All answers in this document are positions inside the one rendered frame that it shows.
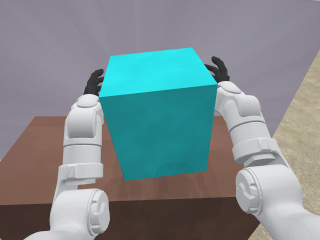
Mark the robot right forearm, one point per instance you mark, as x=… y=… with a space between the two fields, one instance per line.
x=252 y=143

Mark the pedestal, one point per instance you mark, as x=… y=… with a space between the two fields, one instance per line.
x=190 y=206

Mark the right robot hand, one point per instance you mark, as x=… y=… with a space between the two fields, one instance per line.
x=221 y=73

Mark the carton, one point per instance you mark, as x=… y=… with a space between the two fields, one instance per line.
x=159 y=109

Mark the left robot hand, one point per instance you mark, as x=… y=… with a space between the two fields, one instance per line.
x=92 y=84

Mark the robot right upper arm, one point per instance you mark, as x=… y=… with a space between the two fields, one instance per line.
x=273 y=195

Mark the robot left upper arm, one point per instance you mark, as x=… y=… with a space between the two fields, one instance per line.
x=79 y=214

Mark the robot left forearm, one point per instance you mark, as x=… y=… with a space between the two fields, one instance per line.
x=82 y=146

